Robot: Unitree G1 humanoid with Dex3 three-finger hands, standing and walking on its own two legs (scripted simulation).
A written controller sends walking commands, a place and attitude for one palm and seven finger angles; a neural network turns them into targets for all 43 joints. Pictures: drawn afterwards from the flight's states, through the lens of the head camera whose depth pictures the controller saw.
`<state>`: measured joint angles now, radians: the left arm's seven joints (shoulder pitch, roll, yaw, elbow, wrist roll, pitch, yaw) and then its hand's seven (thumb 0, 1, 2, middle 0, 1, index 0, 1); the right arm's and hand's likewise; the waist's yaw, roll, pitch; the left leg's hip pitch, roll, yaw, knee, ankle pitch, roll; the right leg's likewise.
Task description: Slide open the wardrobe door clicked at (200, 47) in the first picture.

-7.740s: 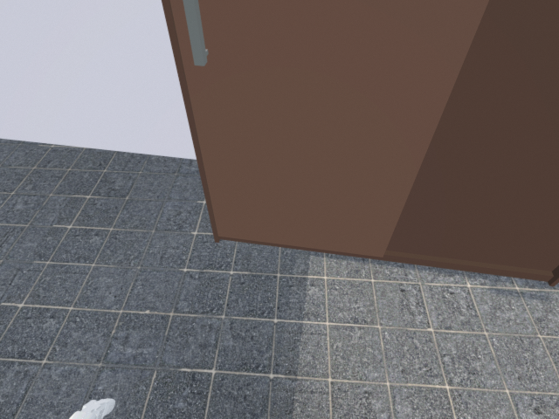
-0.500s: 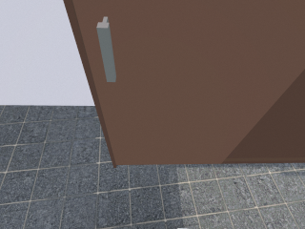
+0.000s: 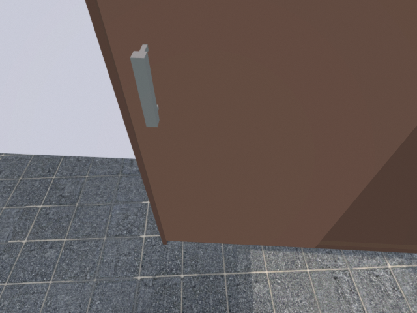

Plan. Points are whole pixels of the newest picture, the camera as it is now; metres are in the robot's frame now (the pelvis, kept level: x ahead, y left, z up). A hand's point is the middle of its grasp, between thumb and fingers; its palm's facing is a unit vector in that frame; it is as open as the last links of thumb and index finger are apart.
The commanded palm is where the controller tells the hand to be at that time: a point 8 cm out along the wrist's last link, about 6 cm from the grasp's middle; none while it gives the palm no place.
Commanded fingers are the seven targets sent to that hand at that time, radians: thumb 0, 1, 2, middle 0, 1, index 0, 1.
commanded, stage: come to a stop and stand still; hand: left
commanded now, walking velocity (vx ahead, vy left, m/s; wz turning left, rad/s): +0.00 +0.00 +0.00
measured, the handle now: (148, 87) +0.52 +0.17 +0.16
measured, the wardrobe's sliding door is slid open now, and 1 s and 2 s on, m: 0.00 0.00 0.00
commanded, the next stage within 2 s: look again from close up in 0.06 s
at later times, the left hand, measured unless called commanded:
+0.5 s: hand out of the picture +0.00 +0.23 -0.18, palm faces +0.05 -0.97 -0.22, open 7.4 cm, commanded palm none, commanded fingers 0.00 0.90 0.90 -0.20 -0.30 -0.20 -0.30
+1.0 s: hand out of the picture -0.07 +0.28 -0.17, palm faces +0.03 -0.96 -0.29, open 7.4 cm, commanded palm none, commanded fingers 0.00 0.90 0.90 -0.20 -0.30 -0.20 -0.30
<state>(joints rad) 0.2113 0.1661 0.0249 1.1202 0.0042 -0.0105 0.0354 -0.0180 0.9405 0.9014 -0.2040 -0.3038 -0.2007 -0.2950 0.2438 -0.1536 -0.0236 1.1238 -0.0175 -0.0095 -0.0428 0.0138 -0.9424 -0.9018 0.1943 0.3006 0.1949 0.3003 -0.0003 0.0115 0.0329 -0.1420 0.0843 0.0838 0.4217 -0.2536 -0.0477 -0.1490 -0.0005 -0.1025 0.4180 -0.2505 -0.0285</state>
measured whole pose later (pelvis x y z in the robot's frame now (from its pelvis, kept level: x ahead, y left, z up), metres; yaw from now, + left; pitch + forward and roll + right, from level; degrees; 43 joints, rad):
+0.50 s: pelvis -0.03 +0.03 -0.01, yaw +1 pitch -4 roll -1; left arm 0.28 0.20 0.01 1.03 0.02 -0.01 0.03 0.00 0.91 0.90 -0.21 -0.30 -0.20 -0.30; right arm 0.26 -0.21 -0.02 1.01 -0.02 -0.02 -0.02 0.00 -0.91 -0.90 0.20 0.30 0.20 0.30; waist 0.00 -0.01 0.01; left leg -0.20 0.04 0.08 0.53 -0.27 0.01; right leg -0.19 -0.05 -0.10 0.49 -0.24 0.01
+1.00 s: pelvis -0.07 +0.06 +0.00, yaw +2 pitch -3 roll +0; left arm 0.30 0.27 0.01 1.05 0.03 0.00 0.02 0.00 0.91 0.90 -0.20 -0.30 -0.20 -0.30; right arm 0.25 -0.27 -0.02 1.05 -0.02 0.00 0.01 0.00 -0.91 -0.90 0.20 0.30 0.20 0.30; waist 0.00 0.01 0.02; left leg -0.23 -0.02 0.09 0.44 -0.17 0.05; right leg -0.23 -0.08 -0.06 0.43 -0.16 0.04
